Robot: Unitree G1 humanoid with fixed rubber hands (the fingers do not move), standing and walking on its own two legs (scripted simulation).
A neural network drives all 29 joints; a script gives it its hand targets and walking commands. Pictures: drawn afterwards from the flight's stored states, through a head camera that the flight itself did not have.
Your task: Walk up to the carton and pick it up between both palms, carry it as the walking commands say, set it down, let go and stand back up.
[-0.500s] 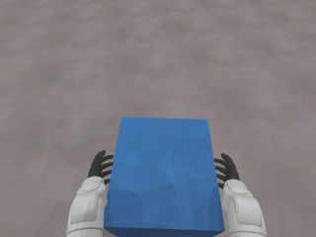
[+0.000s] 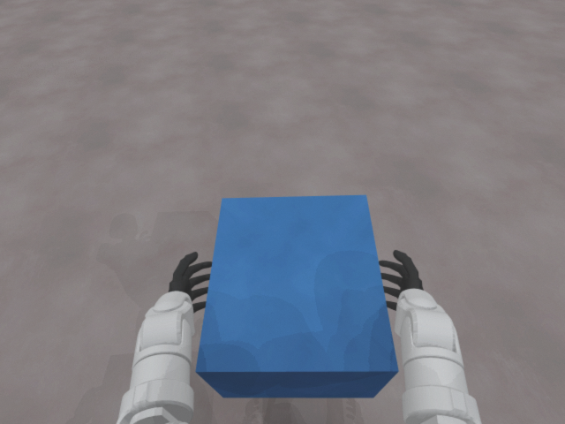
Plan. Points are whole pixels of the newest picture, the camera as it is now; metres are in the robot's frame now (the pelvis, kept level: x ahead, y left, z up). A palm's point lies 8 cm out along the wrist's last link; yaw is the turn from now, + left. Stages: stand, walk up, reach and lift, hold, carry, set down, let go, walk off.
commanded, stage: set down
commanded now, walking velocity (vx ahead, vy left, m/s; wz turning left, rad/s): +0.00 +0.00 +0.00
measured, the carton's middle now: (295, 295) +0.34 -0.03 -0.07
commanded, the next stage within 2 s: none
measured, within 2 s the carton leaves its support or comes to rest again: neither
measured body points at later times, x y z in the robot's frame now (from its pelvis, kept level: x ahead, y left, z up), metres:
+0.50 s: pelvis +0.03 +0.01 -0.01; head +0.15 +0.00 +0.42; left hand +0.37 +0.15 -0.08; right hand +0.32 -0.20 -0.08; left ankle -0.02 +0.12 -0.74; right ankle +0.08 -0.10 -0.74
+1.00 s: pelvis -0.03 -0.01 -0.09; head +0.18 -0.03 +0.31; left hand +0.38 +0.13 -0.17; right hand +0.35 -0.21 -0.17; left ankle -0.02 +0.12 -0.74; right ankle +0.08 -0.10 -0.74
